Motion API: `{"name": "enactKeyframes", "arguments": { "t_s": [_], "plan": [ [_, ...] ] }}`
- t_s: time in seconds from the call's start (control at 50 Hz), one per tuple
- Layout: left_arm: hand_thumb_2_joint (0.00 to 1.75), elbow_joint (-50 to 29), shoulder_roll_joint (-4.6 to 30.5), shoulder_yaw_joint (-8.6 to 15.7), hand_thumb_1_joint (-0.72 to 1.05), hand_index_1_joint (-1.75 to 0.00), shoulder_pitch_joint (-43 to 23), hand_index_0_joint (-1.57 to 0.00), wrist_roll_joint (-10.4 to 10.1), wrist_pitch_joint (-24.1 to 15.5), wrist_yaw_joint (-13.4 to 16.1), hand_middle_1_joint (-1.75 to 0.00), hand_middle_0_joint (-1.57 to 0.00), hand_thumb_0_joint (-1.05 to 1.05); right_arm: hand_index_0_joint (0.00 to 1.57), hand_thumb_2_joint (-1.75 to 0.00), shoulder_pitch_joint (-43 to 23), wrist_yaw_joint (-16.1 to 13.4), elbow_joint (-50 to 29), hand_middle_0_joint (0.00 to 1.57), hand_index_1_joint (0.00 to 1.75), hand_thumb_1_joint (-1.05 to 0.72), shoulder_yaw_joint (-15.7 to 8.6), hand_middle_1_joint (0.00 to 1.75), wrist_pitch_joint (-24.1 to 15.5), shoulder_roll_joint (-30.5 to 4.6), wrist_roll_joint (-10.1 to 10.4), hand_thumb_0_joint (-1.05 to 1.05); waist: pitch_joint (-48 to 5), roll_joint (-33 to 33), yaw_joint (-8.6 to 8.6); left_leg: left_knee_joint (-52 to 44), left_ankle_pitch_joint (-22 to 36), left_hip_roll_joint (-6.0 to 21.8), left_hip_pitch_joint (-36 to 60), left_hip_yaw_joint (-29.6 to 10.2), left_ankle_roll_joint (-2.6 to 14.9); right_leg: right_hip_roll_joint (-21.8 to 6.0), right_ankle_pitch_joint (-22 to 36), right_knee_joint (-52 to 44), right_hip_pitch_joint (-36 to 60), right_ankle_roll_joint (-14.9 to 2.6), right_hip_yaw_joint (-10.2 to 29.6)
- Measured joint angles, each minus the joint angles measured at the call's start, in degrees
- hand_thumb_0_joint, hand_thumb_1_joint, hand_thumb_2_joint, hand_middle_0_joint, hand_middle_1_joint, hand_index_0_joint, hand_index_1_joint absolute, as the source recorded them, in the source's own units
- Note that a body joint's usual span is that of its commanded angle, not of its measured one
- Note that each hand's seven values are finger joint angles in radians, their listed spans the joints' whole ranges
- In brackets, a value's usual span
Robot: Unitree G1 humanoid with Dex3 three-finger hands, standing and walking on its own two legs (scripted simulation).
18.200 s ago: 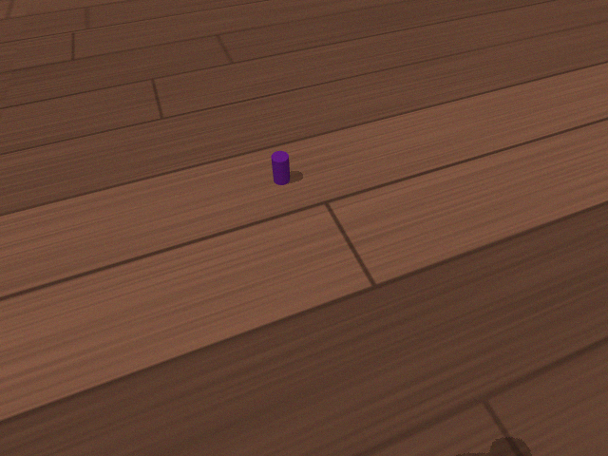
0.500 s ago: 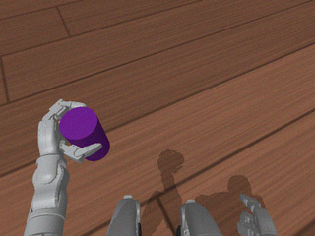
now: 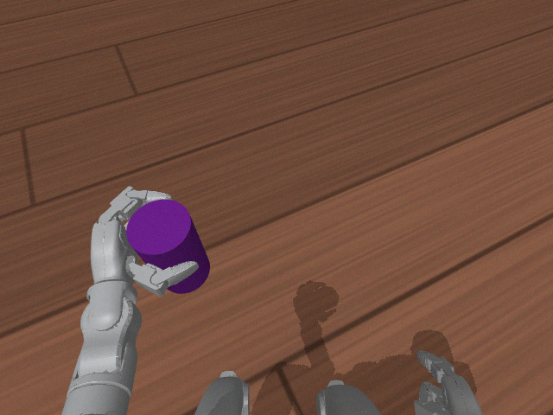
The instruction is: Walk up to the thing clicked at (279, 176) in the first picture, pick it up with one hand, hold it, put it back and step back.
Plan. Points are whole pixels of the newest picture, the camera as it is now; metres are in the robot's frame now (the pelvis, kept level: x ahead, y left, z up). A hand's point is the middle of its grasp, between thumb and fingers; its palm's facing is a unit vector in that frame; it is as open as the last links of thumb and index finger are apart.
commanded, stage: lift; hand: left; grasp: from the side
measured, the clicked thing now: (173, 250) +0.34 +0.16 +0.01
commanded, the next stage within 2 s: hold in 0.40 s
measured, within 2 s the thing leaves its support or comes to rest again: neither
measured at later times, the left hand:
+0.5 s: hand (161, 228) +0.35 +0.17 +0.06, palm faces +0.16 -0.99 -0.02, open 11.3 cm
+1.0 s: hand (158, 226) +0.34 +0.17 +0.08, palm faces +0.16 -0.99 -0.02, open 11.3 cm
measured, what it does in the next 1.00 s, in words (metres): stands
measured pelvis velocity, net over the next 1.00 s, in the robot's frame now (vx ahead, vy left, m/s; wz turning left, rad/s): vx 0.01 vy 0.00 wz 0.00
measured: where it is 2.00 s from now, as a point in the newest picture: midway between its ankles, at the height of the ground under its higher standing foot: outside the picture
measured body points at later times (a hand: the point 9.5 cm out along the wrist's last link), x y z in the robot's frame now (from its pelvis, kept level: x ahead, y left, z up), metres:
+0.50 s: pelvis +0.01 +0.00 +0.02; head +0.07 +0.00 +0.46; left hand +0.33 +0.22 +0.06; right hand +0.13 -0.25 -0.10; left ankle +0.03 +0.12 -0.67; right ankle +0.00 -0.12 -0.67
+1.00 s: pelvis +0.01 +0.00 +0.03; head +0.06 +0.00 +0.48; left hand +0.33 +0.22 +0.08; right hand +0.14 -0.24 -0.08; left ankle +0.03 +0.12 -0.67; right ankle +0.00 -0.12 -0.67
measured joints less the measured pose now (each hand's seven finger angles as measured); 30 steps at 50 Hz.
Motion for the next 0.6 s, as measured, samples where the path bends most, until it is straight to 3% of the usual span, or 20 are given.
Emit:
{"name": "enactKeyframes", "arguments": {
  "t_s": [0.6],
  "plan": [
    [0.99, 1.66, -1.01, -0.35, -0.6, -1.05, 0.47, -0.72, -0.53, -1.26, 0.1, -1.04, -0.71, -0.02, 0.2, -0.91, 0.74, 0.79, 1.71, 0.2, 0.3, -0.92, -0.21, 0.29, 1.49, 0.01, -0.1, 0.01, 1.73, 0.06, 0.14, -7.5, 2.03, -0.08, 9.15, 0.85, -0.03, -0.02, 2.25, -7.35, 8.74, 0.02, 0.76]
  ]
}}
